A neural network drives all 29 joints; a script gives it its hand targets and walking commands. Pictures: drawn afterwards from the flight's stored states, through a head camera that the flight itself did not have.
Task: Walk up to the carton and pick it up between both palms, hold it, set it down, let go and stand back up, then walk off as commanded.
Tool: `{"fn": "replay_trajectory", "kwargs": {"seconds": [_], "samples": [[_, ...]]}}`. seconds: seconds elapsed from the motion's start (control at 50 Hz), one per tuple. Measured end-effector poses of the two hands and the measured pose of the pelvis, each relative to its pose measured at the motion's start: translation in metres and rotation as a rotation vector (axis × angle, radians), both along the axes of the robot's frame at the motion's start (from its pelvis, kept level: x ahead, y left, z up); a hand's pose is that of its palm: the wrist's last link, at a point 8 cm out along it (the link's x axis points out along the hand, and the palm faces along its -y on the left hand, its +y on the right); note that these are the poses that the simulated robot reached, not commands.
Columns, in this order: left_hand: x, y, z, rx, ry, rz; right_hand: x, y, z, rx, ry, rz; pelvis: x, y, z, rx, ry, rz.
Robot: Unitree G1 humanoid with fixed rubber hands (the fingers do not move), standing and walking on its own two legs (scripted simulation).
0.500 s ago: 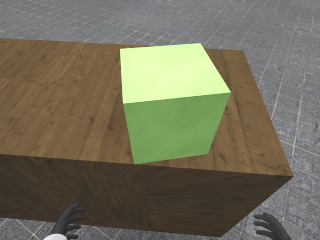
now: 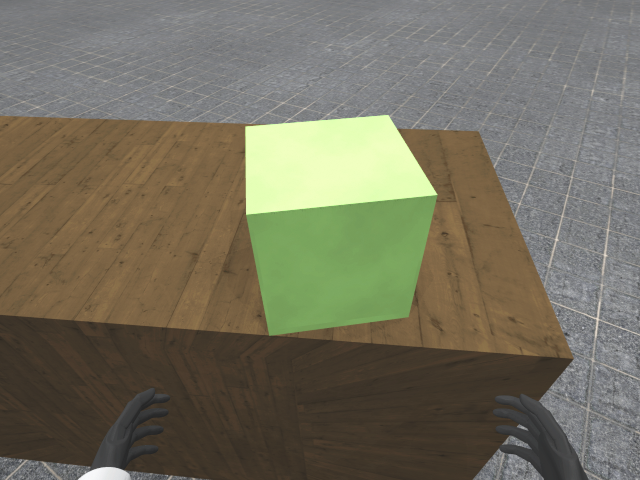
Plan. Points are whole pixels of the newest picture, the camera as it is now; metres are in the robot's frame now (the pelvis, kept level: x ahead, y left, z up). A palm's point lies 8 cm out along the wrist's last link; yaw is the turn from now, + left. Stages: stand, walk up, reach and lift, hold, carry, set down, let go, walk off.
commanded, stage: reach and lift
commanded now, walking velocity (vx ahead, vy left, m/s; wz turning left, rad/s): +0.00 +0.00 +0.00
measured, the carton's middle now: (329, 224) +0.45 +0.01 +0.11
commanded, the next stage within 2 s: none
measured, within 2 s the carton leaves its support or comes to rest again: neither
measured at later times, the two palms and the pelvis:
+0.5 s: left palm (129, 410) +0.19 +0.21 +0.08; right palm (561, 418) +0.19 -0.23 +0.07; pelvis +0.00 -0.01 +0.00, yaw +0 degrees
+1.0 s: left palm (138, 341) +0.24 +0.20 +0.13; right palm (543, 345) +0.25 -0.22 +0.12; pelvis +0.02 +0.00 +0.01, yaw +0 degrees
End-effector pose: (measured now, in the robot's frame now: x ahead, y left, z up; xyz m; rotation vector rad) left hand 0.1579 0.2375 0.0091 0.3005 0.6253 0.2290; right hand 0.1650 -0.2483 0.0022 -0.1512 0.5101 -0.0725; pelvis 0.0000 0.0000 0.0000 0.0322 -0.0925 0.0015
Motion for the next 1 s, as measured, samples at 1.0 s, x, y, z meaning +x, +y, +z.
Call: {"fn": "replay_trajectory", "kwargs": {"seconds": [1.0], "samples": [[0.079,-0.037,0.120,-0.141,-0.374,-0.002,0.084,0.030,0.117,0.091,-0.308,0.094,0.016,-0.001,0.007,0.003,0.042,0.001]]}}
